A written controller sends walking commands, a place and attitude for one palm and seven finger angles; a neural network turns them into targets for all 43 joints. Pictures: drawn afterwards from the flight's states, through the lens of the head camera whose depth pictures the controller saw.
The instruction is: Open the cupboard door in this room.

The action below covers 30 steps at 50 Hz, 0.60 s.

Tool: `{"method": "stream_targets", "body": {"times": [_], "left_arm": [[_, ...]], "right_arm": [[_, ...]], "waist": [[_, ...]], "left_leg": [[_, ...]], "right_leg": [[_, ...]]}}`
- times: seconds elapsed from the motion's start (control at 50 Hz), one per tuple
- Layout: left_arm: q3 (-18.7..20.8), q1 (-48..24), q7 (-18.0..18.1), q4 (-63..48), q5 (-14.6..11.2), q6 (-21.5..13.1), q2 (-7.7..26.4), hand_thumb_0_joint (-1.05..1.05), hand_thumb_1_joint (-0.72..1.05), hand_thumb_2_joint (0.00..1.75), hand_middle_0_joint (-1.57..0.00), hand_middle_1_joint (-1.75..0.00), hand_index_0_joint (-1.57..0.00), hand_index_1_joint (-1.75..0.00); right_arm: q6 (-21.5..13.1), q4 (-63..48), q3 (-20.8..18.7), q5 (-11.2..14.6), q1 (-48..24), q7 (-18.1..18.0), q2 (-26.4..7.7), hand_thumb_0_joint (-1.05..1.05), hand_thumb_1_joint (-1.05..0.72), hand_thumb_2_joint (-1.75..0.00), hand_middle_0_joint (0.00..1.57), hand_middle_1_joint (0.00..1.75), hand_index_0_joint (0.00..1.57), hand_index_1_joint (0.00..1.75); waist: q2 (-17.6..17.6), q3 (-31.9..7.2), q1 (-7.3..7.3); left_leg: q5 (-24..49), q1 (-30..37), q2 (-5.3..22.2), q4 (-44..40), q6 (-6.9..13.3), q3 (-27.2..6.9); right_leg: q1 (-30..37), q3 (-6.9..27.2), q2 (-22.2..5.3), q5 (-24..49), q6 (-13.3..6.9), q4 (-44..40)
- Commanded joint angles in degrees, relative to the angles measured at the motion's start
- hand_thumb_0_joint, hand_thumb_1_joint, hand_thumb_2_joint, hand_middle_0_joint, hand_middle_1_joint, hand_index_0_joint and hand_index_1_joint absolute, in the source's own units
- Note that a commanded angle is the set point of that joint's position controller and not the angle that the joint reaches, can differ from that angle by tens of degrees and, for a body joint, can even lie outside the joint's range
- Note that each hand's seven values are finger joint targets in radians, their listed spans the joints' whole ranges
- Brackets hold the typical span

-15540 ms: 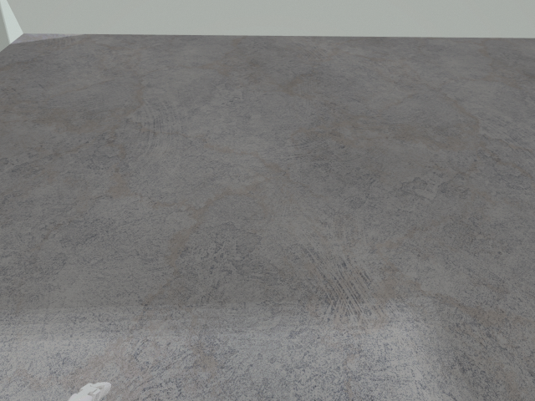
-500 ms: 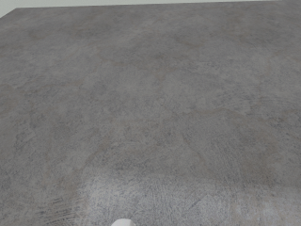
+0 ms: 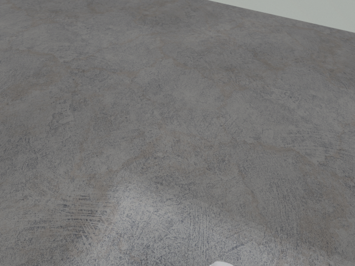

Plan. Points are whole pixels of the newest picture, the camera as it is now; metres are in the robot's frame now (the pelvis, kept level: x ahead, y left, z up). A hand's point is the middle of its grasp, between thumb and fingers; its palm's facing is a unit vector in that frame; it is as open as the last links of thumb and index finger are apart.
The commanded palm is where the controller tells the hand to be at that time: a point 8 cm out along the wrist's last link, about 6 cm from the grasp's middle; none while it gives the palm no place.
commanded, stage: turn or walk to find it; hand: left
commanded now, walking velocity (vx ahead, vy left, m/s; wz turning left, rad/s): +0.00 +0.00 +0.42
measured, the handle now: out of the picture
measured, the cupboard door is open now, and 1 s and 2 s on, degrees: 0 0 0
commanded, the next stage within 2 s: none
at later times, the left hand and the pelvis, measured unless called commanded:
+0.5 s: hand out of the picture +0.02 +0.13 -0.14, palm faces +0.22 -0.94 -0.27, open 7.3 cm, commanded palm none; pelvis -0.03 -0.07 +0.00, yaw +14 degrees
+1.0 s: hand out of the picture -0.14 +0.18 -0.18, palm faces +0.48 -0.84 -0.24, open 7.3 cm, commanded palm none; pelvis -0.08 -0.03 +0.00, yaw +25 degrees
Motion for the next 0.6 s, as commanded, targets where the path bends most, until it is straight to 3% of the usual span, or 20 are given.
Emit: {"method": "stream_targets", "body": {"times": [0.0,0.04,0.14,0.18,0.22,0.24,0.26,0.28,0.3,0.32,0.34,0.38,0.4,0.48,0.58], "left_arm": [[0.84,-2.44,0.49,-5.05,-0.15,-1.07,3.35,0.0,0.9,0.9,-0.2,-0.3,-0.2,-0.3],[0.78,-4.73,0.6,-5.89,-0.25,-1.09,3.14,0.0,0.9,0.9,-0.2,-0.3,-0.2,-0.3],[0.34,-5.81,0.71,-7.35,-0.6,-1.4,1.69,0.0,0.9,0.9,-0.2,-0.3,-0.2,-0.3],[0.39,-3.73,0.76,-7.01,-0.87,-1.67,1.67,0.0,0.9,0.9,-0.2,-0.3,-0.2,-0.3],[0.65,0.01,0.9,-6.1,-0.96,-2.26,2.17,0.0,0.9,0.9,-0.2,-0.3,-0.2,-0.3],[1.01,2.48,1.11,-5.62,-0.67,-2.86,4.1,0.0,0.9,0.9,-0.2,-0.3,-0.2,-0.3],[1.93,3.9,1.57,-5.56,0.2,-3.45,8.8,0.0,0.9,0.9,-0.2,-0.3,-0.2,-0.3],[2.23,3.37,1.66,-6.48,0.26,-3.33,11.07,0.0,0.9,0.9,-0.2,-0.3,-0.2,-0.3],[1.93,1.12,1.81,-7.42,-0.19,-3.22,9.21,0.0,0.9,0.9,-0.2,-0.3,-0.2,-0.3],[2.06,-3.07,1.96,-8.25,-0.22,-3.5,7.37,0.0,0.9,0.9,-0.2,-0.3,-0.2,-0.3],[1.56,-5.34,1.89,-8.86,-0.36,-3.1,6.14,0.0,0.9,0.9,-0.2,-0.3,-0.2,-0.3],[0.69,-6.22,1.47,-9.0,-0.31,-3.74,3.8,0.0,0.9,0.9,-0.2,-0.3,-0.2,-0.3],[0.64,-5.08,1.38,-8.7,-0.34,-3.93,3.8,0.0,0.9,0.9,-0.2,-0.3,-0.2,-0.3],[0.92,-0.19,1.5,-6.88,-0.07,-4.22,4.07,0.0,0.9,0.9,-0.2,-0.3,-0.2,-0.3],[1.52,4.18,1.44,-5.04,0.51,-3.92,6.33,0.0,0.9,0.9,-0.2,-0.3,-0.2,-0.3]], "right_arm": [[-0.79,-2.0,-3.45,-0.24,5.14,-1.06,-11.64,0.0,-0.9,-0.9,0.2,0.3,0.2,0.3],[-0.64,-1.92,-3.65,-0.41,6.26,-1.02,-11.6,0.0,-0.9,-0.9,0.2,0.3,0.2,0.3],[-0.03,-2.26,-4.15,-0.88,5.44,-0.87,-11.89,0.0,-0.9,-0.9,0.2,0.3,0.2,0.3],[0.18,-2.55,-4.24,-0.92,4.53,-0.72,-12.14,0.0,-0.9,-0.9,0.2,0.3,0.2,0.3],[0.28,-2.8,-4.36,-0.5,3.79,-0.58,-11.53,0.0,-0.9,-0.9,0.2,0.3,0.2,0.3],[0.23,-2.94,-4.28,-0.08,3.61,-0.36,-10.03,0.0,-0.9,-0.9,0.2,0.3,0.2,0.3],[0.09,-3.74,-3.71,0.39,5.02,-0.04,-6.25,0.0,-0.9,-0.9,0.2,0.3,0.2,0.3],[0.4,-4.97,-4.04,-0.01,3.39,-0.26,-6.82,0.0,-0.9,-0.9,0.2,0.3,0.2,0.3],[1.26,-4.0,-4.56,-0.56,3.68,-0.12,-8.75,0.0,-0.9,-0.9,0.2,0.3,0.2,0.3],[2.0,-2.65,-4.75,-0.75,5.45,0.14,-8.47,0.0,-0.9,-0.9,0.2,0.3,0.2,0.3],[2.41,-1.78,-4.95,-0.77,6.16,0.41,-8.18,0.0,-0.9,-0.9,0.2,0.3,0.2,0.3],[2.56,-0.21,-4.53,-0.81,8.26,0.92,-7.14,0.0,-0.9,-0.9,0.2,0.3,0.2,0.3],[2.65,0.09,-4.47,-0.69,8.97,0.98,-6.76,0.0,-0.9,-0.9,0.2,0.3,0.2,0.3],[2.66,-0.41,-4.25,-0.66,6.24,0.96,-6.94,0.0,-0.9,-0.9,0.2,0.3,0.2,0.3],[2.25,-1.62,-3.29,-0.32,1.01,0.79,-6.28,0.0,-0.9,-0.9,0.2,0.3,0.2,0.3]], "waist": [[8.86,-4.08,-2.69],[9.62,-3.54,-3.54],[10.53,-4.19,-3.52],[10.53,-5.1,-2.45],[9.26,-6.79,-0.46],[4.99,-7.89,0.7],[-9.01,-9.51,0.97],[-14.05,-6.77,1.62],[-7.77,-5.12,0.44],[-9.79,-2.64,-1.59],[-7.0,-0.21,-2.74],[-5.54,0.97,-3.91],[-6.38,0.27,-3.72],[-7.31,-0.72,-1.68],[-6.93,-2.18,0.72]], "left_leg": [[27.38,7.41,15.05,-6.53,5.98,-13.92],[25.95,6.16,15.36,-6.53,6.74,-16.5],[23.25,1.75,14.58,-4.96,7.39,-20.31],[21.67,-1.48,13.19,-4.12,6.58,-21.09],[17.32,-6.58,10.6,-0.77,4.27,-20.35],[10.98,-11.46,7.69,3.18,1.54,-17.93],[-4.88,-21.55,0.81,13.39,-2.59,-9.68],[-19.89,-24.05,-2.79,25.84,-4.54,-4.58],[-17.93,-21.73,-0.4,34.74,-4.36,-7.21],[-15.3,-21.79,0.82,39.2,-4.43,-7.81],[-12.71,-21.46,1.34,42.32,-4.63,-6.69],[-7.21,-21.33,1.98,44.95,-5.72,-4.63],[-5.85,-21.6,1.97,45.57,-6.21,-4.04],[-5.86,-22.07,3.36,42.79,-7.47,-3.22],[-11.84,-18.97,4.04,30.82,-7.73,-0.33]], "right_leg": [[-5.78,1.33,0.16,-0.2,0.49,-1.1],[-4.57,1.61,0.44,-1.74,0.27,-3.73],[2.69,0.89,2.7,-4.56,-0.89,-15.96],[8.14,0.24,4.02,-1.99,-1.49,-22.32],[17.6,-0.41,4.19,7.02,-1.89,-34.32],[24.68,2.12,1.02,11.43,-2.41,-41.71],[32.54,14.49,-11.96,11.31,-6.4,-45.53],[25.59,22.6,-21.96,17.11,-12.9,-46.8],[18.3,19.18,-20.8,13.67,-14.89,-47.54],[14.24,16.41,-18.07,8.13,-14.09,-49.18],[11.89,13.51,-15.5,6.8,-12.36,-48.77],[12.45,5.15,-10.98,13.31,-10.45,-46.8],[13.77,3.14,-10.36,14.83,-10.03,-46.43],[17.96,2.66,-11.73,18.49,-11.17,-45.71],[22.29,1.29,-14.02,28.23,-13.09,-42.63]]}}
